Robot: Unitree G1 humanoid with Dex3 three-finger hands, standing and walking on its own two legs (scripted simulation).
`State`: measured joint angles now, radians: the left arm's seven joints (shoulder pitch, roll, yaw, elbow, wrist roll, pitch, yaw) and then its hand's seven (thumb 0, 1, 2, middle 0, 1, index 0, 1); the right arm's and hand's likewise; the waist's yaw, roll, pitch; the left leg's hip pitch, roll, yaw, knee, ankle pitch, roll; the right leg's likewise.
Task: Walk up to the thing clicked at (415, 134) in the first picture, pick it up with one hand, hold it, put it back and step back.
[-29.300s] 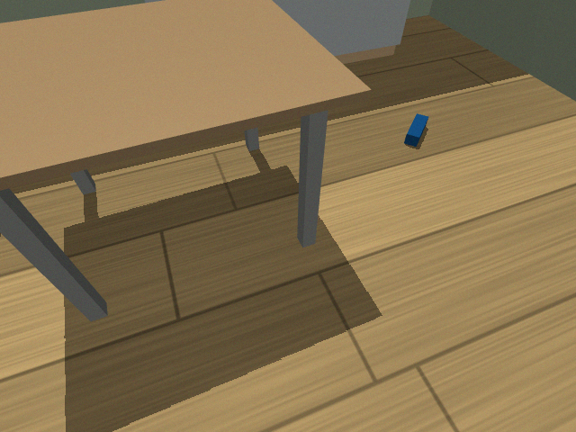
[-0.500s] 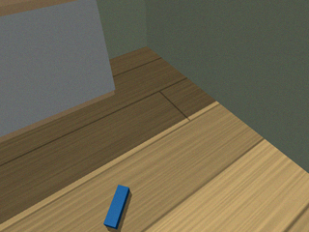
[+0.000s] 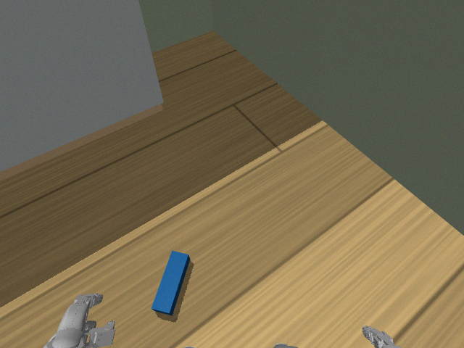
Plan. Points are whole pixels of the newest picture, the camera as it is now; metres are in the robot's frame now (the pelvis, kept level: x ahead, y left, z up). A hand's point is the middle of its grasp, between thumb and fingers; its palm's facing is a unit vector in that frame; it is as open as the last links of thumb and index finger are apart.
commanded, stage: rise first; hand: left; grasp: from above
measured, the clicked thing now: (172, 282) +0.39 +0.25 -0.73
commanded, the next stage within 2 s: none
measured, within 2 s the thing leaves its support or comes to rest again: neither
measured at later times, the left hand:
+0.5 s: hand (107, 344) +0.15 +0.27 -0.22, palm faces +0.01 -0.82 -0.57, open 13.9 cm
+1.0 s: hand (130, 303) +0.26 +0.30 -0.40, palm faces -0.02 -0.47 -0.88, open 13.8 cm
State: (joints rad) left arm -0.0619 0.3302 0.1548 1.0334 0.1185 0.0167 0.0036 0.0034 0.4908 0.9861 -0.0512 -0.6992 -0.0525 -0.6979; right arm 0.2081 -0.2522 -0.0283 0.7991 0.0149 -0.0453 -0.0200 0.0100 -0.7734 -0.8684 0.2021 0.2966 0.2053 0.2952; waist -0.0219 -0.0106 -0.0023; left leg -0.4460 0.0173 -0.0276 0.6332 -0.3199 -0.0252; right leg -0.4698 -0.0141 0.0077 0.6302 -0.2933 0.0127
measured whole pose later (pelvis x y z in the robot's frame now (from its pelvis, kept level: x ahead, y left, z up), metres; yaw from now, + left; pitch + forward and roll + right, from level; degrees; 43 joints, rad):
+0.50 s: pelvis +0.00 +0.02 -0.06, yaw +0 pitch +18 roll -2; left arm 0.03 0.23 0.17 0.71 0.22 0.35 0.25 0.00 -0.41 0.94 -0.08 -0.93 -0.07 -0.95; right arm 0.14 -0.23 -0.02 0.62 -0.02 -0.06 -0.04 0.01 -0.84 -0.88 0.21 0.30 0.21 0.29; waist -0.01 0.00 -0.11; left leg -0.88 0.01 -0.04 1.09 -0.53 -0.01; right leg -0.88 -0.01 0.01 1.04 -0.47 0.03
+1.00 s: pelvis -0.07 +0.00 -0.24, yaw +0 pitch +34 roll -2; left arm -0.72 0.36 0.28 1.29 0.41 0.46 0.72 0.00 -0.49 1.00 -0.09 -1.07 -0.08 -1.08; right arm 0.04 -0.26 0.01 0.80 -0.10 -0.18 0.06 0.01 -0.91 -0.90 0.20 0.30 0.21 0.30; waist -0.10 -0.01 -0.20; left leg -1.73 -0.01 -0.09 1.80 -0.66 -0.05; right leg -1.73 -0.01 -0.02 1.75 -0.61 0.02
